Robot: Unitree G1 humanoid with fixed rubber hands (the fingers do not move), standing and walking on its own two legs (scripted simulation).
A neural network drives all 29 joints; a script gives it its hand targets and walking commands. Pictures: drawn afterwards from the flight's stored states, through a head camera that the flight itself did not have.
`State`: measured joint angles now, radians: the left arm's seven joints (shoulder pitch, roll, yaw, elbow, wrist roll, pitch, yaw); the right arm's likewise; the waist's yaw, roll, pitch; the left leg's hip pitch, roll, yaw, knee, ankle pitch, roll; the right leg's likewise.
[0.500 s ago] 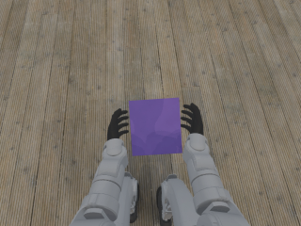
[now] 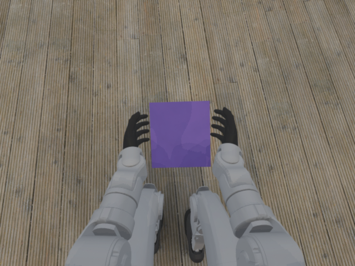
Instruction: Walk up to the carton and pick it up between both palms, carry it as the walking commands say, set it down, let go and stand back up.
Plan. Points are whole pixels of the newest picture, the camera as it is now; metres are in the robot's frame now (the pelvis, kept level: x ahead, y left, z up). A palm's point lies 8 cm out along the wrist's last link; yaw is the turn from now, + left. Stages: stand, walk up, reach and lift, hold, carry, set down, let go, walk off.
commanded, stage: set down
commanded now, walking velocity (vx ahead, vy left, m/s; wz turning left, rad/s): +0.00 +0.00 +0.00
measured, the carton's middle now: (180, 131) +0.46 -0.01 -0.20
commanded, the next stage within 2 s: none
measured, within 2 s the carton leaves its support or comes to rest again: neither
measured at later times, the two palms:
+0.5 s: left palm (139, 151) +0.40 +0.11 -0.18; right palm (218, 146) +0.40 -0.11 -0.17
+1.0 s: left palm (146, 146) +0.44 +0.10 -0.28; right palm (213, 143) +0.44 -0.12 -0.27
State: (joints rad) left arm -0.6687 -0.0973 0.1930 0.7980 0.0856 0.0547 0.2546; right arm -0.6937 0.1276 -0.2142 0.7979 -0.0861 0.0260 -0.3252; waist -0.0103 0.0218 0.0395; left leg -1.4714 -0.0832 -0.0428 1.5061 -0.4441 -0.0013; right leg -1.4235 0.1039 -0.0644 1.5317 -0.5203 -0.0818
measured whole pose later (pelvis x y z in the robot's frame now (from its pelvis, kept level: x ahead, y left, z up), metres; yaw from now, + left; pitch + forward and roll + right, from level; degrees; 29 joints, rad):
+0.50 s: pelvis -0.03 +0.03 -0.08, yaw -2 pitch +24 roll -2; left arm -0.89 -0.07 0.20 0.86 0.03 0.13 0.35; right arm -0.96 0.06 -0.30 0.90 -0.11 0.09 -0.30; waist -0.02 0.04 0.16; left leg -1.74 -0.10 0.01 1.75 -0.43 0.04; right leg -1.69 0.10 -0.05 1.78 -0.52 -0.04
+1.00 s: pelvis -0.04 +0.02 -0.15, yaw -2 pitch +20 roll +0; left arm -1.10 -0.01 0.19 0.70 -0.04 0.20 0.37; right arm -1.14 0.02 -0.27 0.69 -0.07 0.16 -0.33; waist -0.01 0.04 0.51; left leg -1.86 -0.10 0.03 1.99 -0.47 0.02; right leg -1.82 0.10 -0.07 2.03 -0.56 -0.05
